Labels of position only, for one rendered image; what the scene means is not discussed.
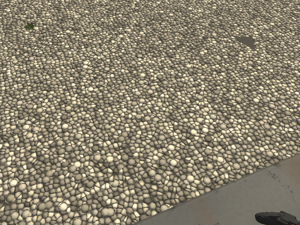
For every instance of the right robot hand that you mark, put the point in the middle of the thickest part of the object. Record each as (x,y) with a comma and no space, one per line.
(276,218)

